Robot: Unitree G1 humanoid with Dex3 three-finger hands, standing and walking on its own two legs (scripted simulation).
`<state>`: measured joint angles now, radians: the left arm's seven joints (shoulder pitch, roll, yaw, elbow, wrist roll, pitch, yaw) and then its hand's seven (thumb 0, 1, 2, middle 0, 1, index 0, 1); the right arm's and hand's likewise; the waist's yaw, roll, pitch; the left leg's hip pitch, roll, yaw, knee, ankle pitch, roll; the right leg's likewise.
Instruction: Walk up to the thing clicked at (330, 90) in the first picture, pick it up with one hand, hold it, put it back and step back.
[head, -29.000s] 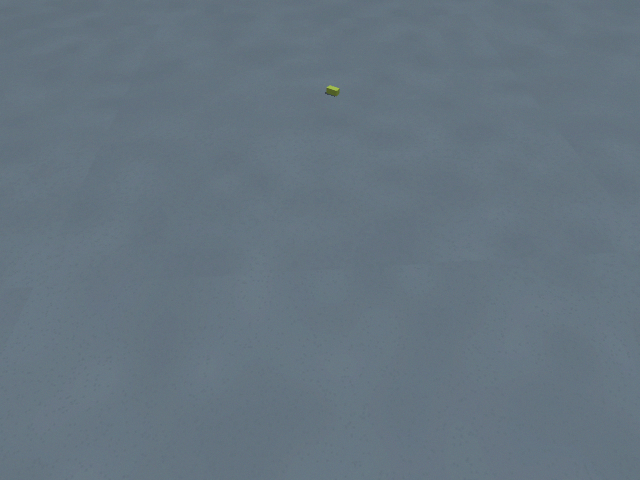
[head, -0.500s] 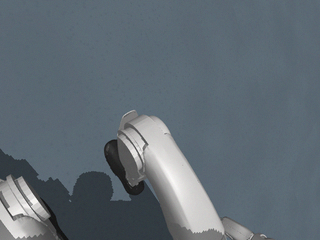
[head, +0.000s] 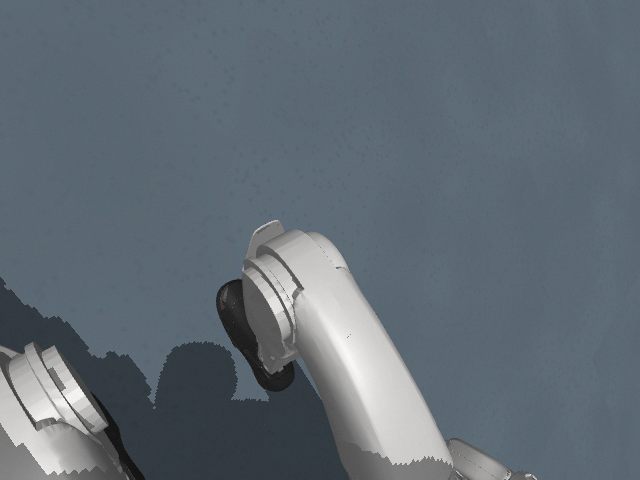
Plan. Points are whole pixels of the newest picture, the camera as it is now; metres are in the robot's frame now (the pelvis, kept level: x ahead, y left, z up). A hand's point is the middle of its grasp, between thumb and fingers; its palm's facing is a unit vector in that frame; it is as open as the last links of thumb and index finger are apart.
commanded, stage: settle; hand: left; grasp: from above
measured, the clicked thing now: out of the picture +0.45 +0.34 -0.31
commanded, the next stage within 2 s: lift in 0.70 s
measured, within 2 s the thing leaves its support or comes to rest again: neither
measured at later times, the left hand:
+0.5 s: hand out of the picture +0.44 +0.35 -0.19, palm faces -0.16 -0.39 -0.91, open 7.0 cm
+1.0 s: hand out of the picture +0.43 +0.34 -0.14, palm faces -0.15 -0.41 -0.90, open 6.8 cm
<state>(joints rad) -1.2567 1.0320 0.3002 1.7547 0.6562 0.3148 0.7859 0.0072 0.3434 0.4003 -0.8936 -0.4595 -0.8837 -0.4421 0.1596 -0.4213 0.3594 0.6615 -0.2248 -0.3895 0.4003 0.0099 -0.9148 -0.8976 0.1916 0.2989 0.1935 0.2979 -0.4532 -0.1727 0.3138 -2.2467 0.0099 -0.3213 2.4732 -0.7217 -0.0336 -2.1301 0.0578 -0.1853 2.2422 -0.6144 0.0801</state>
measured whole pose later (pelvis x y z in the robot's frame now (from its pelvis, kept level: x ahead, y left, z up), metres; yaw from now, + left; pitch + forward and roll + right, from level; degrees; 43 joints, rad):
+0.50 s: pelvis +0.00 +0.00 +0.01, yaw +3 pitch +31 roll -13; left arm -1.19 0.83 0.25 1.68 0.74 0.39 0.65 0.00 0.40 0.27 -0.96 -0.32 -0.95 -0.30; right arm 0.22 -0.35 0.20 0.83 -0.17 -0.38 0.37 0.00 -0.90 -0.89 0.19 0.30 0.19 0.30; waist -0.38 -0.03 0.10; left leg -2.27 0.02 -0.24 2.41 -0.70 -0.02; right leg -2.18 0.04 -0.12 2.23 -0.61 0.06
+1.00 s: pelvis +0.01 -0.01 +0.02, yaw +7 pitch +34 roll -7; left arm -1.18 0.68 0.29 1.63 0.75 0.42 0.58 0.00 0.45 0.11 -1.03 -0.23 -1.02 -0.19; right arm 0.21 -0.35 0.06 0.90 -0.16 -0.34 0.31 0.00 -0.92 -0.90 0.19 0.30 0.19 0.30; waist -0.30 0.03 -0.01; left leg -2.25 0.02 -0.16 2.33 -0.69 -0.03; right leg -2.21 0.03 -0.05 2.23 -0.63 0.05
